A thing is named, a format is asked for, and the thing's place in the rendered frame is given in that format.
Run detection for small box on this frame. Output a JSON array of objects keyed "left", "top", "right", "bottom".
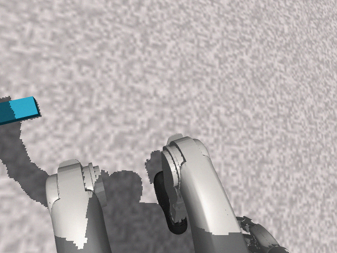
[{"left": 0, "top": 96, "right": 40, "bottom": 125}]

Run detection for right robot foot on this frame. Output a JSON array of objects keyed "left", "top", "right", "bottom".
[{"left": 154, "top": 171, "right": 187, "bottom": 235}]

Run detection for right robot hand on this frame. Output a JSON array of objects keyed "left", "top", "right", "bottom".
[{"left": 236, "top": 216, "right": 280, "bottom": 253}]

